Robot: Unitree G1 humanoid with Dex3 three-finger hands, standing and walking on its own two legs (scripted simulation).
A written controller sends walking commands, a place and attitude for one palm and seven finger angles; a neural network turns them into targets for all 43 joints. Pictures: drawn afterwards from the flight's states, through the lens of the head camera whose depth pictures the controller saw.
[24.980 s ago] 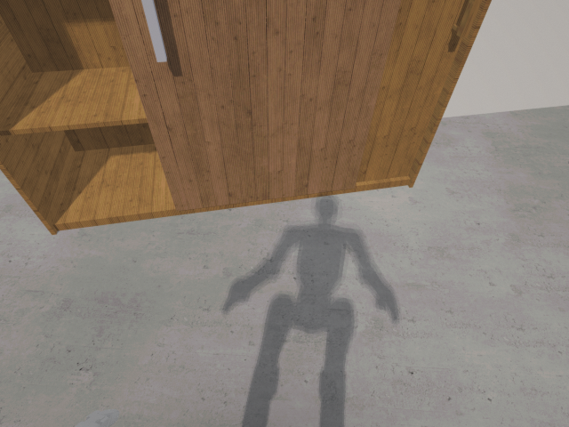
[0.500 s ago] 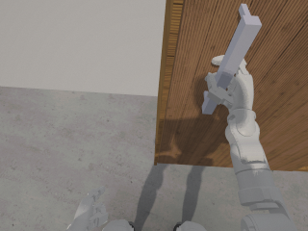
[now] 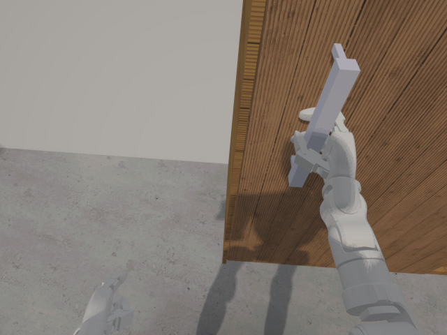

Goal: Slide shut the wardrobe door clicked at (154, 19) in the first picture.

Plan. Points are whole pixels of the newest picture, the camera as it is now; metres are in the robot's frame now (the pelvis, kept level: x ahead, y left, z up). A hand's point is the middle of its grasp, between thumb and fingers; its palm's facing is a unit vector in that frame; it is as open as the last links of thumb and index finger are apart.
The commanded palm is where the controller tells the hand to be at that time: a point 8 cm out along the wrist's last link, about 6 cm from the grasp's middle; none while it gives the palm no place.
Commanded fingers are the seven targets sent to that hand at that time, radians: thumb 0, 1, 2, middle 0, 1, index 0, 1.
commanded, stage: loosen the grip on the handle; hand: right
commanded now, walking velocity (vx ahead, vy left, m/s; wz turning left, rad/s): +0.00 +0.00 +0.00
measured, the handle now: (313, 126) +0.44 -0.13 +0.14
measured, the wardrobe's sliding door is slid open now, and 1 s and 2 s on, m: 0.00 0.00 0.00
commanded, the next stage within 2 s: slip the hand off the handle in 0.60 s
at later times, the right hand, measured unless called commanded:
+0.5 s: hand (302, 151) +0.40 -0.11 +0.12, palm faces +0.07 +0.99 -0.08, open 13.4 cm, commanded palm +0.37 -0.16 +0.12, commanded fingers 0.00 0.55 -0.20 0.25 1.15 0.25 1.15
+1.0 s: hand (321, 152) +0.40 -0.14 +0.12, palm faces +0.09 +0.99 -0.07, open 14.6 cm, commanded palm +0.38 -0.20 +0.12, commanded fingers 0.00 0.55 -0.20 0.25 1.15 0.25 1.15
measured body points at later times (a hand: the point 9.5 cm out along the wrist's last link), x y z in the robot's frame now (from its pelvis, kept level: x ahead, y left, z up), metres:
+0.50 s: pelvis -0.02 +0.01 -0.01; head +0.00 +0.02 +0.44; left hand +0.04 +0.29 -0.13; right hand +0.39 -0.16 +0.12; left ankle +0.00 +0.12 -0.74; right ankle +0.01 -0.14 -0.74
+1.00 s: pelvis -0.01 -0.01 -0.01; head +0.01 -0.01 +0.44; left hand +0.10 +0.24 -0.12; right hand +0.39 -0.20 +0.12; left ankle +0.00 +0.12 -0.74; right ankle +0.01 -0.14 -0.74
